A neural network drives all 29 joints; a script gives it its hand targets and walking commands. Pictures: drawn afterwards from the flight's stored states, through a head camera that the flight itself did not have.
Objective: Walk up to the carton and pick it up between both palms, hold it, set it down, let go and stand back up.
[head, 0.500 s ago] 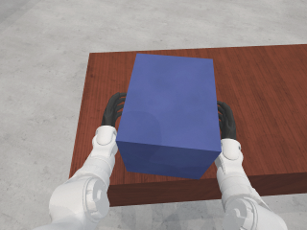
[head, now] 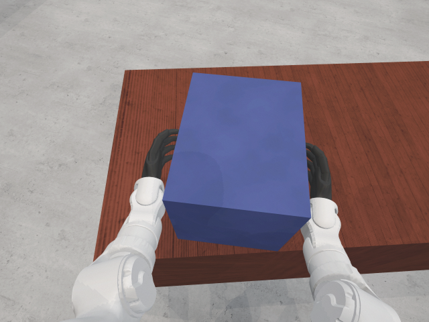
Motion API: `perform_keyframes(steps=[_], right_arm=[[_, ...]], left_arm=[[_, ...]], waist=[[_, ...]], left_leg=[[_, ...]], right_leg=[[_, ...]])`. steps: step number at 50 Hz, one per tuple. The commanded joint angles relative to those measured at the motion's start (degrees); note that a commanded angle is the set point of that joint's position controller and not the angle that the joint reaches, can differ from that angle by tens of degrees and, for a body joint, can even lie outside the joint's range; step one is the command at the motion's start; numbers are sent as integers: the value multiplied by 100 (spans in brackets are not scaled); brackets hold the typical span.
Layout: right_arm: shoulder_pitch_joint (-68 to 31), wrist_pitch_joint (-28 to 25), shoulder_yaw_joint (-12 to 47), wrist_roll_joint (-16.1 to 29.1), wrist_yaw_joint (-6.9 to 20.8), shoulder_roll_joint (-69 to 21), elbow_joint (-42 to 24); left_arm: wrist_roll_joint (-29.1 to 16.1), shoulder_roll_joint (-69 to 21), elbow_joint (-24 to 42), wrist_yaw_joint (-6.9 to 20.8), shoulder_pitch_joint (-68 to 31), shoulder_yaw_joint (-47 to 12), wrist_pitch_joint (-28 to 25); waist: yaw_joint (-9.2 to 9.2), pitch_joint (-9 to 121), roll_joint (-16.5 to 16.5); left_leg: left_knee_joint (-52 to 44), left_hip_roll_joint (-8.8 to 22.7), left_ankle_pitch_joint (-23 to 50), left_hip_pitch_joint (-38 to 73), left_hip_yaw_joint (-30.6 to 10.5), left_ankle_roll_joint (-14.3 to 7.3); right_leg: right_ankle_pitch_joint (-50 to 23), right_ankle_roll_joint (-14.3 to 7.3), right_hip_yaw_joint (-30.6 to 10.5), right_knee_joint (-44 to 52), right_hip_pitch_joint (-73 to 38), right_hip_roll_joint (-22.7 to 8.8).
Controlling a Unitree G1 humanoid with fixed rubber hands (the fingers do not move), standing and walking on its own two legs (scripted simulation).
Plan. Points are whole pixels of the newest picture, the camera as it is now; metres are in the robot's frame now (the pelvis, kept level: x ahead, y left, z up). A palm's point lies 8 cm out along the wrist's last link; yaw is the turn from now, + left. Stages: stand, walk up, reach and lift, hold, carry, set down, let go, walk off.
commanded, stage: set down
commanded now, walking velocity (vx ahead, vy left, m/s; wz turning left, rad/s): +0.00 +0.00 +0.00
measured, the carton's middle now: (236, 164) +0.45 -0.04 -0.05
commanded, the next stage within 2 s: none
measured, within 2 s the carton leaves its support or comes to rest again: neither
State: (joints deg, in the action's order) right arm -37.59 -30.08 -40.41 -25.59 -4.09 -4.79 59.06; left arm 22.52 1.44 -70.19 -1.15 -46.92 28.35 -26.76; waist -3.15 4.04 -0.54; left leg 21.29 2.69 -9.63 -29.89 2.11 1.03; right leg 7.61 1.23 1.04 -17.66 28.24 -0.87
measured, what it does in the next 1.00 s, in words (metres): stands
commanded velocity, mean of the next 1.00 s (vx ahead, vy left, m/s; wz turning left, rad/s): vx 0.00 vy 0.00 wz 0.00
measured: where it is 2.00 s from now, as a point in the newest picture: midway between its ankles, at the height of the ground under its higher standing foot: outside the picture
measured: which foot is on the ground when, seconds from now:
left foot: down 0.00-1.00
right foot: down 0.00-1.00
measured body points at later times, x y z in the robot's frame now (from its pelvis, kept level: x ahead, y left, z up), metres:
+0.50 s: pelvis +0.00 +0.00 +0.00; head +0.12 +0.02 +0.43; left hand +0.44 +0.13 -0.01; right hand +0.38 -0.19 -0.01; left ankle -0.02 +0.13 -0.74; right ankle -0.01 -0.13 -0.74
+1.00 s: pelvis -0.03 +0.01 -0.04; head +0.09 +0.01 +0.39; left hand +0.44 +0.16 -0.03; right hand +0.39 -0.24 -0.03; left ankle -0.02 +0.13 -0.74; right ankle -0.01 -0.13 -0.74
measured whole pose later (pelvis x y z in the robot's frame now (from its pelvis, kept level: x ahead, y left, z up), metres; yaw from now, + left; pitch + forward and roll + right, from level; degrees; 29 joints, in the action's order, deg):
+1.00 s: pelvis -0.03 +0.01 -0.04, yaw -2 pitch +28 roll -2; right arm -53.0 -28.6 1.0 18.6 -3.3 12.9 85.7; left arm -14.8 13.5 -96.7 -2.5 -59.8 -4.6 -29.7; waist -3.9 14.6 3.1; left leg 43.7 4.0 -17.2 -54.5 2.5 0.7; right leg 14.1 2.0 -0.4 -39.2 53.1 -0.1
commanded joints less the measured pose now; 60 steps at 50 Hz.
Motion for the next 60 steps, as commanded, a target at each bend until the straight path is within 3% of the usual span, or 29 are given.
perform_keyframes(steps=[1,4,7,9,12,14,18,21,23,26,27,29,32,35,37,41,42,43,44,45,46,47,48,49,50,53,56,57,60], right_arm=[[-2409,28,1598,-728,815,-2818,541],[-2298,27,1502,-760,806,-2742,614],[-2175,74,1500,-772,802,-2810,634],[-2189,64,1483,-772,798,-2697,642],[-2255,41,1391,-764,789,-2597,587],[-2301,53,1315,-784,772,-2538,580],[-2200,91,1189,-750,747,-2463,606],[-2060,123,1140,-637,653,-1919,610],[-1944,178,983,-338,480,-1117,778],[-1936,201,1507,702,94,585,1094],[-2232,166,1939,1322,-54,845,1084],[-2394,172,2536,2174,-201,1001,1395],[-2860,-13,3105,2983,-243,1190,1415],[-3110,-167,3309,3307,-254,1595,1555],[-3076,-167,3594,3550,-202,1849,2066],[-3291,-243,3997,4052,-82,2214,2201],[-3391,-239,4025,4144,-47,2384,2124],[-3434,-234,4049,4200,-30,2439,2166],[-3538,-233,3998,4300,-4,2567,2098],[-3649,-172,4124,4394,28,2574,2041],[-3808,-110,4097,4469,69,2636,1981],[-3821,-63,4175,4562,112,2720,1733],[-3929,15,4249,4664,177,2722,1925],[-3956,57,4290,4744,209,2774,1661],[-4010,169,4376,4828,271,2785,1807],[-4166,450,4358,4875,395,2970,1650],[-4417,748,4412,4959,410,3086,1215],[-4435,837,4408,5034,421,3135,1258],[-4473,1167,4493,5084,423,3124,1272]], left_arm=[[441,-2611,-92,412,-2328,-1020,-9],[502,-2628,-147,417,-2261,-972,12],[547,-2605,-174,427,-2123,-838,61],[534,-2567,-125,416,-2169,-881,75],[536,-2517,-157,381,-2140,-905,77],[517,-2470,-102,356,-2203,-848,89],[552,-2235,-130,323,-2174,-685,84],[375,-1686,-68,228,-2146,-721,87],[87,-999,11,42,-2202,-708,112],[-642,549,-122,-328,-2263,-1001,124],[-1117,697,-117,-454,-2451,-1288,127],[-1829,1142,-414,-533,-2653,-1677,42],[-2460,1303,-1008,-481,-2804,-2018,-296],[-2753,1520,-1478,-376,-3039,-2254,-493],[-2828,1484,-1924,-303,-2973,-2438,-501],[-3165,1558,-2194,-204,-2987,-2850,-517],[-3298,1662,-2139,-190,-3083,-2949,-515],[-3401,1687,-2173,-175,-3169,-2999,-540],[-3540,1705,-2078,-161,-3208,-3158,-525],[-3668,1807,-2079,-139,-3317,-3246,-528],[-3819,1836,-1916,-127,-3542,-3429,-518],[-3921,2020,-1778,-132,-3504,-3392,-521],[-4074,1991,-1761,-134,-3692,-3631,-527],[-4197,2076,-1509,-141,-3771,-3621,-537],[-4280,2097,-1704,-139,-3735,-3773,-513],[-4557,2191,-1361,-172,-4067,-4033,-395],[-4654,2394,-1195,-138,-4140,-4098,-139],[-4708,2303,-1097,-135,-4198,-4257,-62],[-4699,2359,-932,-78,-4381,-4276,214]], waist=[[-102,2927,98],[-115,2834,208],[-62,2661,91],[-125,2802,65],[-65,2810,264],[-116,2803,168],[-73,2692,169],[-119,2891,146],[-171,3028,258],[-131,3280,370],[-91,3640,532],[-71,4189,509],[-72,4935,507],[-187,5130,608],[-233,4931,729],[-207,4935,477],[-315,5027,411],[-249,5087,401],[-369,5094,394],[-301,5108,365],[-391,5061,352],[-324,5283,312],[-372,5210,346],[-337,5326,358],[-360,5285,351],[-337,5553,503],[-199,5847,461],[-309,5808,552],[-201,5620,606]], left_leg=[[32,-147,1279,1327,324,89],[86,-141,1359,1271,327,106],[69,-151,1274,1244,361,44],[57,-144,1263,1250,341,40],[111,-142,1351,1315,335,95],[135,-158,1220,1227,343,74],[167,-139,1135,1228,344,56],[194,-140,1164,1286,366,87],[318,-100,1274,1380,371,151],[523,-178,1407,1264,399,215],[745,-228,1641,1141,355,293],[1104,-291,1771,837,319,353],[1602,-289,2076,344,251,373],[2012,-270,2410,276,172,437],[2180,-258,2444,375,91,498],[2312,-228,2653,563,36,558],[2332,-231,2641,584,68,579],[2363,-239,2593,564,86,579],[2437,-255,2631,621,38,587],[2415,-247,2410,555,93,581],[2401,-252,2184,468,86,548],[2454,-266,2164,431,104,520],[2463,-243,1910,301,54,501],[2457,-241,1790,287,80,511],[2457,-231,1471,196,33,453],[2489,-212,925,124,-33,400],[2582,-248,643,-88,88,279],[2578,-254,550,-115,16,276],[2519,-275,230,-201,88,203]], right_leg=[[-1667,-2,391,-222,-1284,169],[-1690,-27,392,-243,-1159,158],[-1613,-8,374,-235,-1140,154],[-1634,-5,394,-256,-1143,169],[-1532,-33,391,-278,-1029,170],[-1400,-20,390,-277,-948,179],[-1204,-45,395,-268,-843,189],[-1328,-48,387,-338,-887,195],[-1275,-50,404,-385,-727,255],[-1541,-29,237,-594,-664,280],[-1849,-37,165,-774,-572,312],[-2067,-34,77,-1073,-441,352],[-2753,-27,-50,-1541,-447,314],[-3027,8,48,-1879,-130,309],[-2788,31,153,-1988,387,360],[-2531,31,298,-2025,919,487],[-2466,58,324,-2054,936,514],[-2362,65,342,-2045,1079,541],[-2262,56,364,-2100,1215,552],[-2052,55,371,-2049,1291,555],[-1832,51,420,-2039,1370,547],[-1810,62,396,-2123,1361,535],[-1582,30,348,-2202,1539,523],[-1442,46,401,-2200,1581,506],[-1123,26,374,-2221,1733,486],[-611,21,350,-2296,2095,426],[-502,26,275,-2372,1994,345],[-447,27,275,-2410,1984,339],[-134,46,237,-2394,1895,296]])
